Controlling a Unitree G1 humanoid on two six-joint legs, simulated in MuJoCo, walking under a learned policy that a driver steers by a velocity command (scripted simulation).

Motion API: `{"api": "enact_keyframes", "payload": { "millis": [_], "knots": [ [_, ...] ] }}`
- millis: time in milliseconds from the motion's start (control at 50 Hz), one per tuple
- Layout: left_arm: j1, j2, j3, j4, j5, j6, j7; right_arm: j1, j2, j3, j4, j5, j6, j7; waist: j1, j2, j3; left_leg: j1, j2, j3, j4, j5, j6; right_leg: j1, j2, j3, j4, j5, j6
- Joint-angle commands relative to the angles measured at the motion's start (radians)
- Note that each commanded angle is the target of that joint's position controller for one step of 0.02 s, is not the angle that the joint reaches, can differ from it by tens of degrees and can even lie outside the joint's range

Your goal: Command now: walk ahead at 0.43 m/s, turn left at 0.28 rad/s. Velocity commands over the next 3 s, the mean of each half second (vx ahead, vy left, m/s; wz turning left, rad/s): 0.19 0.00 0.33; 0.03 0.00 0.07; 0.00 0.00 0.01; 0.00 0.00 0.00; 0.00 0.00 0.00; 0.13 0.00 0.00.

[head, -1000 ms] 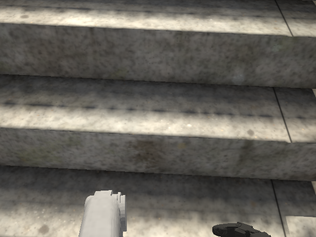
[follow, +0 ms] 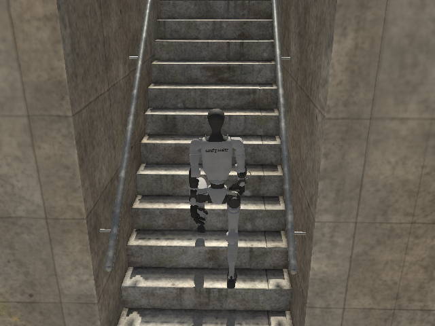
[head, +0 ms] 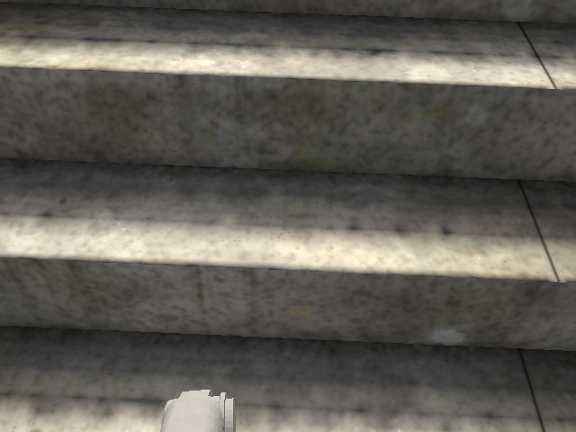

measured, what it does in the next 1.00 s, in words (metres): climbs: left foot 0.19 m higher, then right foot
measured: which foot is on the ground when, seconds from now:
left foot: up 0.00-0.04, down 0.06-1.00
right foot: down 0.00-0.12, up 0.14-0.72, down 0.74-1.00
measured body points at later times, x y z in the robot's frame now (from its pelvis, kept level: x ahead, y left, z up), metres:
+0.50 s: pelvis +0.17 +0.04 +0.18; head +0.15 +0.04 +0.63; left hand +0.23 +0.31 +0.05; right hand +0.30 -0.16 +0.05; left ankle +0.18 +0.11 -0.55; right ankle +0.19 -0.11 -0.27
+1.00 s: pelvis +0.20 -0.03 +0.19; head +0.21 -0.04 +0.64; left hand +0.28 +0.18 +0.07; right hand +0.34 -0.23 +0.05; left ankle +0.17 +0.10 -0.55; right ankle +0.20 -0.15 -0.55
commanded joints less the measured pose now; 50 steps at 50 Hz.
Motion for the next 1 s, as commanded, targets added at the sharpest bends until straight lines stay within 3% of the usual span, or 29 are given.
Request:
{"api": "enact_keyframes", "payload": {
  "millis": [20,40,60,80,100,120,140,160,180,220,240,260,300,340,400,480,580,640,680,720,760,780,800,820,860,900,920,940,1000],
  "knots": [
    [-0.083,0.226,0.036,-0.094,-0.072,-0.046,-0.026,-0.339,-0.076,-0.008,-0.204,-0.017,0.038,0.031,-0.068,-0.133,0.059,0.636,-0.052,0.185,-0.381,-0.211,-0.056,-0.396,-0.228,0.034,-0.323,0.949,-0.249],
    [-0.066,0.322,0.053,-0.089,-0.087,-0.070,-0.023,-0.214,-0.067,-0.005,-0.177,-0.006,0.043,0.041,-0.123,-0.156,-0.026,0.700,-0.101,0.184,-0.439,-0.034,-0.071,-0.223,-0.274,0.015,-0.197,1.636,-0.264],
    [-0.101,0.375,0.082,-0.105,-0.126,-0.089,-0.017,-0.079,-0.074,-0.008,-0.143,-0.008,0.031,0.046,-0.159,-0.163,-0.029,0.627,-0.145,0.196,-0.720,-0.131,-0.100,0.087,-0.287,-0.014,-0.052,1.828,-0.237],
    [-0.092,0.342,0.080,-0.079,-0.124,-0.094,-0.020,-0.016,-0.103,-0.025,-0.104,-0.012,0.024,0.034,-0.144,-0.173,-0.081,0.666,-0.192,0.197,-0.915,-0.175,-0.087,0.239,-0.284,-0.016,0.074,1.908,-0.216],
    [0.077,0.256,0.069,-0.063,-0.014,-0.082,-0.049,0.158,-0.203,-0.045,-0.029,0.022,0.024,0.014,-0.072,-0.023,-0.319,1.129,-0.131,-0.103,-0.856,0.295,0.035,-0.025,-0.226,0.031,0.317,1.758,-0.171],
    [0.040,0.221,0.065,-0.079,-0.014,-0.053,-0.082,0.377,-0.263,-0.067,0.030,-0.002,0.042,-0.001,-0.160,0.116,-0.414,1.373,-0.011,-0.473,-1.207,0.149,0.122,-0.262,-0.096,0.089,0.565,1.108,-0.162],
    [-0.102,0.182,0.084,-0.100,-0.059,-0.016,-0.097,0.496,-0.312,-0.104,0.057,-0.047,0.048,0.000,-0.235,0.283,-0.237,1.318,0.105,-0.843,-1.530,-0.126,0.170,-0.573,0.065,0.201,1.086,0.363,-0.104],
    [-0.089,0.157,0.090,-0.079,-0.099,-0.007,-0.082,0.476,-0.302,-0.114,0.109,-0.046,0.007,-0.004,-0.176,0.228,-0.089,1.244,0.103,-0.849,-1.549,-0.352,0.083,-0.778,0.073,0.385,1.440,0.409,-0.107],
    [-0.133,0.125,0.077,-0.107,-0.096,-0.005,-0.062,0.345,-0.248,-0.109,0.126,-0.027,-0.023,-0.002,-0.104,0.181,-0.009,1.152,0.077,-0.734,-1.490,-0.409,0.035,-0.894,0.050,0.384,1.556,0.399,-0.117],
    [-0.209,0.109,0.064,-0.120,-0.096,-0.007,-0.003,0.154,-0.096,-0.080,0.143,-0.016,-0.052,0.008,-0.002,-0.029,0.054,1.007,0.039,-0.580,-1.500,-0.324,-0.037,-0.917,0.021,0.370,1.566,0.388,-0.135],
    [-0.218,0.094,0.054,-0.132,-0.102,-0.003,0.017,0.022,-0.045,-0.061,0.129,-0.017,-0.064,0.010,0.056,-0.035,0.047,0.920,0.001,-0.428,-1.488,-0.212,-0.074,-0.896,-0.017,0.336,1.519,0.349,-0.136],
    [-0.239,0.114,0.054,-0.175,-0.101,0.002,0.036,0.021,-0.023,-0.048,0.130,-0.049,-0.075,0.016,0.082,-0.056,0.037,0.897,-0.011,-0.323,-1.482,-0.051,-0.113,-0.892,-0.034,0.312,1.449,0.374,-0.115],
    [-0.338,0.144,0.061,-0.219,-0.116,0.001,0.038,0.010,-0.073,-0.058,0.056,-0.042,-0.097,0.021,0.080,0.009,-0.021,0.918,-0.037,-0.156,-1.517,0.162,-0.170,-0.822,-0.055,0.214,1.359,0.276,-0.038],
    [-0.249,0.198,0.079,-0.206,-0.121,-0.007,0.027,-0.062,-0.142,-0.071,-0.031,-0.059,-0.100,0.017,0.107,0.095,-0.030,0.770,-0.092,-0.048,-1.562,0.228,-0.128,-0.595,-0.017,0.139,1.439,0.261,0.020],
    [-0.262,0.258,0.095,-0.222,-0.113,-0.014,0.057,0.086,-0.216,-0.098,-0.030,-0.034,-0.105,0.008,0.007,0.093,0.013,0.984,0.032,-0.238,-1.561,0.228,0.025,-0.800,0.017,0.172,1.688,0.140,0.104],
    [-0.274,0.281,0.114,-0.265,-0.108,0.010,0.111,0.190,-0.173,-0.077,-0.049,0.006,-0.108,0.035,-0.038,0.086,0.032,1.307,0.124,-0.399,-1.494,0.286,0.080,-1.045,0.001,0.255,1.758,0.078,0.140],
    [-0.383,0.299,0.132,-0.408,-0.100,0.038,0.174,0.114,-0.159,-0.045,-0.193,0.019,-0.119,0.010,-0.082,0.138,-0.007,1.389,0.170,-0.385,-1.438,0.556,0.124,-1.012,0.030,0.227,1.775,-0.071,0.189],
    [-0.332,0.292,0.131,-0.439,-0.103,0.033,0.137,-0.027,-0.226,-0.053,-0.283,0.010,-0.122,-0.006,-0.009,0.106,-0.034,1.161,0.117,-0.266,-1.473,0.554,0.053,-0.630,-0.019,0.140,1.353,-0.001,0.208],
    [-0.240,0.219,0.105,-0.447,-0.101,0.012,0.079,-0.163,-0.262,-0.066,-0.323,0.027,-0.115,-0.010,0.082,0.065,0.016,0.992,0.064,-0.178,-1.477,0.640,-0.039,-0.272,-0.070,0.118,0.779,0.049,0.183],
    [-0.209,0.129,0.065,-0.437,-0.136,-0.013,0.022,-0.106,-0.303,-0.094,-0.253,0.028,-0.071,-0.023,0.070,0.089,0.048,1.162,0.090,-0.226,-1.415,0.659,-0.038,-0.188,-0.045,0.101,0.291,0.169,0.166],
    [-0.208,0.118,0.040,-0.388,-0.134,-0.049,-0.012,0.148,-0.248,-0.107,-0.094,0.061,-0.041,0.009,-0.005,0.083,0.046,1.347,0.037,-0.212,-1.325,0.472,-0.062,-0.159,0.000,0.054,-0.079,0.418,0.135],
    [-0.251,0.282,0.064,-0.399,-0.127,-0.058,-0.018,0.405,-0.228,-0.128,-0.078,0.025,-0.034,0.027,-0.202,-0.039,-0.108,1.374,-0.041,-0.126,-1.319,0.309,-0.176,-0.013,-0.142,0.226,0.207,1.114,-0.047],
    [-0.266,0.229,0.083,-0.408,-0.095,-0.033,0.095,0.322,-0.127,-0.113,-0.123,0.022,-0.078,-0.049,-0.075,-0.056,-0.017,1.077,-0.048,-0.075,-1.258,-0.063,-0.226,0.211,-0.236,0.288,0.172,1.417,-0.112],
    [-0.262,0.213,0.067,-0.430,-0.090,-0.019,0.143,0.237,-0.089,-0.095,-0.107,0.031,-0.078,-0.068,-0.020,-0.130,0.004,1.044,-0.061,-0.041,-1.158,-0.182,-0.251,0.140,-0.315,0.372,0.154,1.401,-0.191],
    [-0.354,0.201,0.054,-0.474,-0.096,-0.014,0.162,0.192,-0.075,-0.092,-0.130,0.030,-0.061,-0.065,-0.038,-0.075,-0.006,1.140,-0.031,-0.069,-1.192,-0.151,-0.258,0.034,-0.319,0.372,0.121,1.315,-0.225],
    [-0.449,0.179,0.049,-0.504,-0.129,-0.006,0.160,0.193,-0.083,-0.094,-0.140,0.029,-0.045,-0.070,-0.092,-0.062,0.028,1.257,-0.017,-0.062,-1.393,-0.100,-0.245,-0.031,-0.224,0.268,0.115,0.941,-0.120],
    [-0.434,0.138,0.032,-0.457,-0.176,0.002,0.011,0.040,-0.141,-0.123,-0.161,0.011,-0.039,-0.032,-0.121,0.027,0.069,1.288,-0.032,-0.016,-1.436,0.053,-0.304,-0.094,-0.126,0.193,0.143,0.516,0.005],
    [-0.312,0.228,0.086,-0.505,-0.141,-0.008,0.102,0.172,-0.172,-0.118,-0.155,0.023,-0.046,-0.059,-0.014,-0.054,0.033,1.283,0.004,-0.103,-1.459,0.172,-0.232,-0.011,-0.129,0.197,0.084,0.516,-0.035],
    [-0.277,0.167,0.079,-0.483,-0.127,-0.005,0.148,0.204,-0.158,-0.120,-0.140,0.031,-0.054,-0.090,-0.014,-0.008,0.076,1.234,0.024,-0.099,-1.494,0.165,-0.223,0.019,-0.115,0.192,0.068,0.437,-0.046]
  ]
}}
